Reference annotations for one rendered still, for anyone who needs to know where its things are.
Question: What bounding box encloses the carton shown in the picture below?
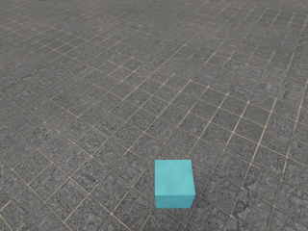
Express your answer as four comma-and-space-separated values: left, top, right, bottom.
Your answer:
155, 159, 195, 209

